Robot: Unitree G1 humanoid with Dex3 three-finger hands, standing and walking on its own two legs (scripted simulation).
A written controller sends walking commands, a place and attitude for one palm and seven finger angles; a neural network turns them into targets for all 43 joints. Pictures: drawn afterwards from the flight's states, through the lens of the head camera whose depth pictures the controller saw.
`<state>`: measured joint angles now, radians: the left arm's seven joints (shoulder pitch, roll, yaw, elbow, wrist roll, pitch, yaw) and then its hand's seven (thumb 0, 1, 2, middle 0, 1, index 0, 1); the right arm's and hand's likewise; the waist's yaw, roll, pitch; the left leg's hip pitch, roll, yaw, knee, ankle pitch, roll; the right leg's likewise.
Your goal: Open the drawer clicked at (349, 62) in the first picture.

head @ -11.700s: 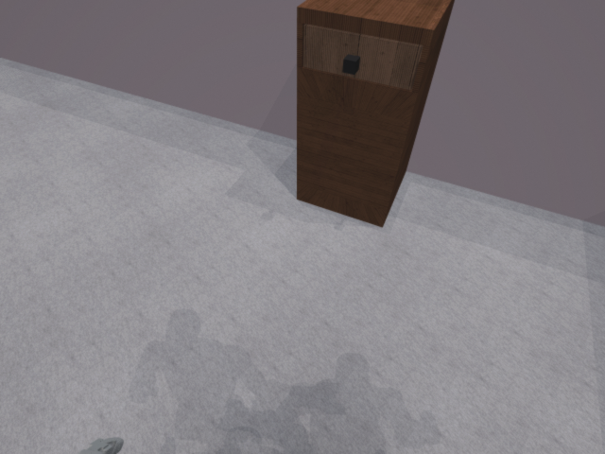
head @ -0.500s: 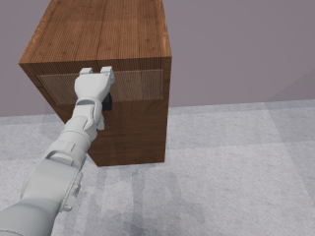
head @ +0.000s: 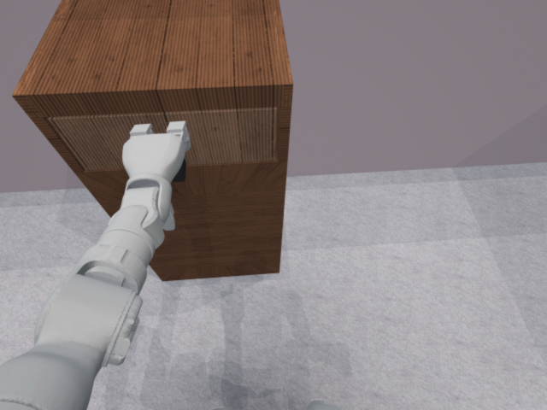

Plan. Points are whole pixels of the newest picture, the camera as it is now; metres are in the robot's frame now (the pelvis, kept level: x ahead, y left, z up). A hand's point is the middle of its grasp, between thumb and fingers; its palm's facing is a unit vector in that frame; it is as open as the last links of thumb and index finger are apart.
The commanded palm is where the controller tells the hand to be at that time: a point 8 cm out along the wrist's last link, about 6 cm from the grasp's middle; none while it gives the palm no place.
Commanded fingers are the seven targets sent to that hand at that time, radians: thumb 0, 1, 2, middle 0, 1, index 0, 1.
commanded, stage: lower the fingers behind the handle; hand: left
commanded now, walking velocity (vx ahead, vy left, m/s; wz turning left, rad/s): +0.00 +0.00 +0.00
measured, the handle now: (172, 157) +0.55 +0.15 -0.01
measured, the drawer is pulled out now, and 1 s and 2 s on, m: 0.00 0.00 0.01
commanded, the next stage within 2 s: close the thumb around the handle in 0.96 s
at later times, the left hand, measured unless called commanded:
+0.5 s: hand (171, 184) +0.50 +0.15 -0.02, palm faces -0.05 -0.04 -1.00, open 13.9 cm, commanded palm +0.48 +0.15 +0.04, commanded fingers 0.00 -0.50 0.30 -0.30 -1.20 -0.30 -1.20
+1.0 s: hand (171, 185) +0.49 +0.15 -0.02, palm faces -0.05 -0.03 -1.00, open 13.9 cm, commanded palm +0.47 +0.15 +0.04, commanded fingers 0.00 -0.50 0.30 -0.30 -1.20 -0.30 -1.20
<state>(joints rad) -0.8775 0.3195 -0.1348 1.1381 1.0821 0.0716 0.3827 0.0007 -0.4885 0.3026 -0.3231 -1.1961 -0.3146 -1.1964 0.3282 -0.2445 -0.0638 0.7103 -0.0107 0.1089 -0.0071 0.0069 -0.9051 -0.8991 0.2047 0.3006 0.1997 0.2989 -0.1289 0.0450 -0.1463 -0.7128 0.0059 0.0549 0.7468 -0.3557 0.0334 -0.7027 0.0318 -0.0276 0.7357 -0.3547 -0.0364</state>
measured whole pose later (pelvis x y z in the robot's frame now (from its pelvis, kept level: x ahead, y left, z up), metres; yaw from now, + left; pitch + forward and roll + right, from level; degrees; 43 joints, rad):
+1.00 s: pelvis +0.00 +0.01 -0.02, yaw +0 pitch +23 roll -1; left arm -0.88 0.32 -0.13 1.15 1.09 0.08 0.43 0.00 -0.49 0.30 -0.31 -1.20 -0.30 -1.19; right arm 0.35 -0.23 -0.06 0.70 -0.03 0.11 0.00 0.01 -0.90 -0.90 0.21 0.30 0.20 0.30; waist -0.15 0.06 -0.18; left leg -0.87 0.01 0.05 0.89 -0.42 0.04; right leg -0.85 0.03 -0.03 0.85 -0.41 -0.03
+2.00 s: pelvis +0.00 +0.01 -0.02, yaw -1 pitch +22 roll -1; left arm -0.85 0.32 -0.12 1.13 1.09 0.09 0.44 0.00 0.45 0.71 -0.27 -1.31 -0.26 -1.32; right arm 0.34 -0.23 -0.06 0.71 -0.03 0.11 0.00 0.01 -0.90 -0.90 0.20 0.30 0.20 0.30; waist -0.15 0.06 -0.17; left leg -0.85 0.01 0.06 0.87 -0.41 0.04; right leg -0.83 0.04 -0.03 0.84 -0.40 -0.03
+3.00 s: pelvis +0.00 -0.01 +0.00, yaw +1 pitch +13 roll +1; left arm -0.35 0.21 -0.24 0.68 1.10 0.10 0.45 0.01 0.43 0.76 -0.26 -1.32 -0.27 -1.31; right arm 0.20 -0.22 -0.06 0.65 -0.01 0.14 -0.01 0.01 -0.91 -0.90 0.20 0.30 0.20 0.30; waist -0.01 0.05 -0.15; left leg -0.63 0.00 0.04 0.78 -0.39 0.02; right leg -0.62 0.03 -0.03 0.80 -0.40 -0.05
